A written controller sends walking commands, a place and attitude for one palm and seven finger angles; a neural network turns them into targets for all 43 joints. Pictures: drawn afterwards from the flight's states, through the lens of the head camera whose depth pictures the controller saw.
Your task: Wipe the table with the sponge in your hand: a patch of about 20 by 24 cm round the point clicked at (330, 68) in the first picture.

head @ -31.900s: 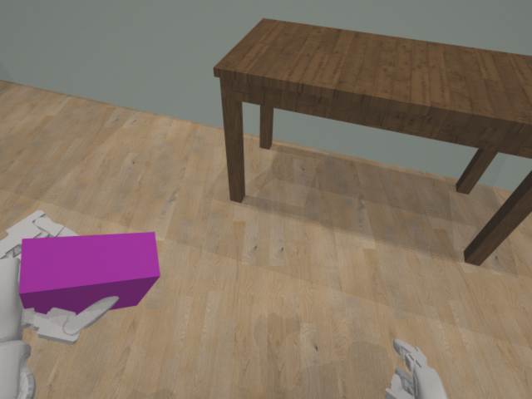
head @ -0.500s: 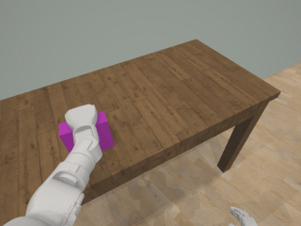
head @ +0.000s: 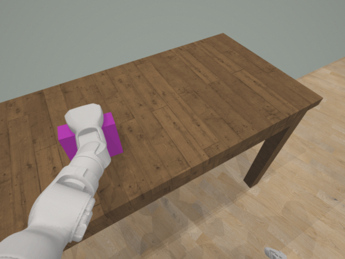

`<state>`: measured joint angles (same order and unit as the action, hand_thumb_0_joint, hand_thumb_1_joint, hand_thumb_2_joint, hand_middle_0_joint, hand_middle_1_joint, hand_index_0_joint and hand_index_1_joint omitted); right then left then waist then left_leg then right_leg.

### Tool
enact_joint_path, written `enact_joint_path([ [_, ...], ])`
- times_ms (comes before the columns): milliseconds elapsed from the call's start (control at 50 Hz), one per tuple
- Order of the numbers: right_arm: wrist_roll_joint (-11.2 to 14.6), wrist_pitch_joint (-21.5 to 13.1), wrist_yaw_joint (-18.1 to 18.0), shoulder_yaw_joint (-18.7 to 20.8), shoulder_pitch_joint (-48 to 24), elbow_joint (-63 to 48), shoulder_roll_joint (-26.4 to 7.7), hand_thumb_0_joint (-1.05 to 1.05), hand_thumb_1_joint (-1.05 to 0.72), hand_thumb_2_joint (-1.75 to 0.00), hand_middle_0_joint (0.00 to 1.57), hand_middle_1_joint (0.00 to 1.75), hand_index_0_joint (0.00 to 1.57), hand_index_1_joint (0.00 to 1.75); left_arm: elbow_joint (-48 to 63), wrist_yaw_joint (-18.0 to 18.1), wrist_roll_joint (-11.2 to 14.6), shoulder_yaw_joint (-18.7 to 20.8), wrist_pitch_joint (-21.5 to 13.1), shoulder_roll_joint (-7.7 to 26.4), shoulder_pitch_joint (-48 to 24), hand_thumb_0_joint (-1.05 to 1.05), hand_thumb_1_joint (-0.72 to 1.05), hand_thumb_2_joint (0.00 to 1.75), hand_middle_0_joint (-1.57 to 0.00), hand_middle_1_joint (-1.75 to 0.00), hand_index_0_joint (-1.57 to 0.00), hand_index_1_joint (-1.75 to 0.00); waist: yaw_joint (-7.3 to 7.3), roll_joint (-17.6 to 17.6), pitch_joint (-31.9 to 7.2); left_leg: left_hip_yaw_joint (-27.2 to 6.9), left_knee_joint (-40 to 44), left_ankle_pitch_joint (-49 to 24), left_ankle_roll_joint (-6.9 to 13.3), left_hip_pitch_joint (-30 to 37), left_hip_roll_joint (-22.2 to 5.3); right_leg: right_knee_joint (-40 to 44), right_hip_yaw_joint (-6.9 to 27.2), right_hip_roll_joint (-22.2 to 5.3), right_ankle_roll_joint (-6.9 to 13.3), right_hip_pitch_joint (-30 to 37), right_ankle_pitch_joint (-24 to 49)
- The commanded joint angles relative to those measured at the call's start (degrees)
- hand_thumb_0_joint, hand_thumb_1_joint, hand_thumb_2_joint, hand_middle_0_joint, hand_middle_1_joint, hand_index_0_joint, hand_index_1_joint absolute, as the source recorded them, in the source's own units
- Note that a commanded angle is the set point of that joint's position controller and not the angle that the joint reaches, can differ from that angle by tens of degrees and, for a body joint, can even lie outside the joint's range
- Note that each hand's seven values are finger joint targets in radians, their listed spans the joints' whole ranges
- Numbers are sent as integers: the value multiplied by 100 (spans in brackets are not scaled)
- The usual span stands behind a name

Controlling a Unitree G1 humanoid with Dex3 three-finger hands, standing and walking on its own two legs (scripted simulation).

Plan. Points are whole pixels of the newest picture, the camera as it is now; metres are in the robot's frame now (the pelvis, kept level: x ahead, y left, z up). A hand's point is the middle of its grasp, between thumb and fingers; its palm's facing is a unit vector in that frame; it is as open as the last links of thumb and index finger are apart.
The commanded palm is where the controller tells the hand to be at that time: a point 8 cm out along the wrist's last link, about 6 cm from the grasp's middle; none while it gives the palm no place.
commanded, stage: wipe forward along the third lane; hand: left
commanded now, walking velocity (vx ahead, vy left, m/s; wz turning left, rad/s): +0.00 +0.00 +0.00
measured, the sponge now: (95, 145) +0.42 +0.22 +0.00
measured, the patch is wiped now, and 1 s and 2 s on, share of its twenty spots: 0.80 0.90 0.90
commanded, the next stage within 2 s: wipe back along the third lane in 0.18 s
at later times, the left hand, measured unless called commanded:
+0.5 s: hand (87, 126) +0.45 +0.24 +0.04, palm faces -0.04 +0.00 -1.00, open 9.2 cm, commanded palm +0.41 +0.22 +0.07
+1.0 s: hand (89, 137) +0.41 +0.22 +0.04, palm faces -0.02 -0.02 -1.00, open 9.2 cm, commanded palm +0.36 +0.20 +0.07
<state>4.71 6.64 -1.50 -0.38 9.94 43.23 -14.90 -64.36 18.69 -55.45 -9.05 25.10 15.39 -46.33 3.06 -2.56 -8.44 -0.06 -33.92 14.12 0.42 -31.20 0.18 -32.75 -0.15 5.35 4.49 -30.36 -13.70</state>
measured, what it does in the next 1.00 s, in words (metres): stands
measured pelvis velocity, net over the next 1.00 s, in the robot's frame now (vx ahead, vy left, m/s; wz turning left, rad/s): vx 0.03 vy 0.04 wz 0.01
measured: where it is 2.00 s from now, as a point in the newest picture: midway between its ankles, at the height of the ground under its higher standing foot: outside the picture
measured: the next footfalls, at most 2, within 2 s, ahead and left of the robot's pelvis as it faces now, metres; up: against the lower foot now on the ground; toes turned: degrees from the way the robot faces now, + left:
none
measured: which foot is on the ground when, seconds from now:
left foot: down 0.00-1.00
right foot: down 0.00-1.00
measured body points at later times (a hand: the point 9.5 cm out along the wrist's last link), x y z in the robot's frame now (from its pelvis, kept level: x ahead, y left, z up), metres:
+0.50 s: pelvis +0.01 +0.03 +0.00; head +0.05 +0.03 +0.45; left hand +0.45 +0.23 +0.09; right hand +0.08 -0.23 -0.14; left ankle +0.02 +0.12 -0.73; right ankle +0.02 -0.07 -0.73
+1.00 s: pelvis +0.03 +0.04 +0.01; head +0.03 +0.03 +0.46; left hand +0.41 +0.22 +0.10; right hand +0.23 -0.18 -0.09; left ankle +0.02 +0.12 -0.73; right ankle +0.02 -0.07 -0.73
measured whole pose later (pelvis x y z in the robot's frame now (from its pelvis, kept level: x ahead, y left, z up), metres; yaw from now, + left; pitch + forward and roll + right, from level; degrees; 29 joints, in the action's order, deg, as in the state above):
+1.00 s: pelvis +0.03 +0.04 +0.01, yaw +1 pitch +8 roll -1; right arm 4.6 12.2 1.7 -0.4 3.0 40.1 -12.7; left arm -50.9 20.8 -54.0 -20.9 35.0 6.5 -36.2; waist -2.1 -1.9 -10.0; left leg 0.1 -31.6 16.2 3.1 -23.5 2.4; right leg -28.9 0.4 3.2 2.0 -21.6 -15.4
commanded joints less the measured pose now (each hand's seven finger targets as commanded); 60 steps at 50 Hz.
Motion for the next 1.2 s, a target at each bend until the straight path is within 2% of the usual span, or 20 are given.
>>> enact_joint_path([
  [0, -42, -219, -12, 231, -220, -550, -709, 0, -90, -90, 20, 30, 20, 30, 147, 178, -209, 76, 166, 1203, -2099, 0, 10, 130, -120, -160, -120, -160, 136, 605, -1322, 3, 240, -102, 221, 285, 29, 554, 371, -424, -290, 895, 760],
  [40, -62, -238, -7, 241, -134, -506, -719, 0, -90, -90, 20, 30, 20, 30, 41, 194, -235, 115, 175, 1279, -2281, 0, 10, 130, -120, -160, -120, -160, 190, 576, -1395, 8, 187, -152, 230, 300, 15, 533, 358, -421, -291, 851, 850],
  [80, -76, -245, 2, 242, -102, -499, -742, 0, -90, -90, 20, 30, 20, 30, -29, 193, -241, 309, 152, 1474, -2296, 0, 10, 130, -120, -160, -120, -160, 122, 550, -1646, -20, 153, -313, 221, 269, 12, 445, 369, -409, -270, 978, 1069],
  [140, -91, -244, 27, 245, -9, -501, -718, 0, -90, -90, 20, 30, 20, 30, -72, 181, -324, -6, 165, 1158, -2456, 0, 10, 130, -120, -160, -120, -160, 245, 336, -1565, -20, 112, -333, 211, 357, -10, 405, 278, -372, -263, 695, 1012],
  [220, -117, -276, 47, 272, 143, -451, -763, 0, -90, -90, 20, 30, 20, 30, -279, 221, -302, 235, 127, 1416, -2532, 0, 10, 130, -120, -160, -120, -160, 248, 491, -1648, -59, 46, -395, 217, 300, -42, 340, 221, -348, -266, 640, 1038],
  [240, -121, -285, 58, 267, 160, -460, -755, 0, -90, -90, 20, 30, 20, 30, -250, 231, -330, 163, 118, 1358, -2613, 0, 10, 130, -120, -160, -120, -160, 255, 327, -1675, -57, 45, -404, 210, 313, -37, 326, 220, -340, -253, 590, 1022],
  [380, -121, -289, 164, 328, 81, -543, -670, 0, -90, -90, 20, 30, 20, 30, -145, 248, -79, 53, 93, 670, -1803, 0, 10, 130, -120, -160, -120, -160, -1, 439, -1881, -90, 75, -789, 186, 543, -82, 290, 114, -275, -185, 763, 1284],
  [460, -83, -230, 224, 326, -87, -568, -627, 0, -90, -90, 20, 30, 20, 30, -55, 292, 45, -333, 254, 113, -1537, 0, 10, 130, -120, -160, -120, -160, -9, 477, -1507, -87, 208, -653, 171, 719, -104, 435, 29, -251, -172, 610, 930],
  [480, -71, -233, 227, 327, -182, -573, -613, 0, -90, -90, 20, 30, 20, 30, 17, 308, 139, -250, 270, 67, -1496, 0, 10, 130, -120, -160, -120, -160, -87, 427, -1512, -128, 257, -718, 164, 779, -120, 439, 20, -245, -142, 622, 913],
  [540, -56, -177, 226, 309, -286, -547, -598, 0, -90, -90, 20, 30, 20, 30, 94, 324, 198, -431, 416, -86, -1554, 0, 10, 130, -120, -160, -120, -160, -46, 445, -1387, -127, 343, -663, 152, 944, -130, 505, -24, -240, -144, 608, 765],
  [580, -49, -171, 247, 309, -435, -589, -557, 0, -90, -90, 20, 30, 20, 30, 254, 305, 310, -480, 452, -342, -1374, 0, 10, 130, -120, -160, -120, -160, -163, 411, -1528, -142, 380, -869, 135, 1100, -138, 487, -53, -231, -105, 706, 916],
  [600, -55, -136, 254, 312, -441, -590, -555, 0, -90, -90, 20, 30, 20, 30, 254, 297, 308, -576, 481, -423, -1213, 0, 10, 130, -120, -160, -120, -160, -144, 457, -1452, -133, 364, -904, 134, 1161, -122, 504, -45, -227, -109, 741, 963],
  [680, -40, -17, 255, 281, -703, -722, -537, 0, -90, -90, 20, 30, 20, 30, 584, 258, 394, -490, 594, -441, -858, 0, 10, 130, -120, -160, -120, -160, -280, 728, -1513, -124, 420, -1140, 124, 1177, -93, 517, -28, -257, -96, 1111, 1397],
  [720, -40, 56, 245, 269, -751, -736, -548, 0, -90, -90, 20, 30, 20, 30, 674, 236, 363, -572, 676, -452, -758, 0, 10, 130, -120, -160, -120, -160, -246, 805, -1307, -112, 445, -1122, 119, 1217, -82, 567, -28, -270, -103, 1115, 1435],
  [840, -35, 253, 286, 249, -1090, -920, -482, 0, -90, -90, 20, 30, 20, 30, 1314, 91, 294, -1028, 887, -891, -396, 0, 10, 130, -120, -160, -120, -160, -325, 506, -1302, -141, 441, -1583, 59, 1624, -77, 535, -80, -267, -15, 1181, 1761],
  [980, -16, 473, 348, 226, -1515, -1123, -466, 0, -90, -90, 20, 30, 20, 30, 2025, -91, 379, -1175, 1059, -1016, 241, 0, 10, 130, -120, -160, -120, -160, -484, 717, -1396, -145, 429, -1975, 64, 1745, -30, 497, -47, -301, 41, 1621, 2330],
  [1020, -13, 533, 356, 210, -1576, -1138, -485, 0, -90, -90, 20, 30, 20, 30, 2173, -141, 335, -1388, 1128, -1093, 300, 0, 10, 130, -120, -160, -120, -160, -412, 648, -1176, -132, 432, -1891, 74, 1770, -10, 531, -27, -313, 39, 1580, 2320],
  [1080, -10, 586, 372, 197, -1735, -1227, -496, 0, -90, -90, 20, 30, 20, 30, 2510, -224, 345, -1234, 1184, -961, 781, 0, 10, 130, -120, -160, -120, -160, -589, 769, -1300, -137, 462, -2026, 81, 1758, 8, 521, 28, -322, 77, 1832, 2539],
  [1140, 28, 624, 391, 171, -1808, -1258, -491, 0, -90, -90, 20, 30, 20, 30, 2712, -294, 287, -1593, 1242, -1150, 773, 0, 10, 130, -120, -160, -120, -160, -489, 741, -1022, -165, 510, -1789, 89, 1775, 9, 552, 3, -319, 71, 1680, 2218],
  [1180, 27, 605, 396, 176, -1899, -1295, -488, 0, -90, -90, 20, 30, 20, 30, 2831, -321, 339, -1408, 1231, -1035, 1004, 0, 10, 130, -120, -160, -120, -160, -601, 793, -1047, -173, 537, -1751, 103, 1759, 13, 580, 42, -306, 91, 1735, 2159],
])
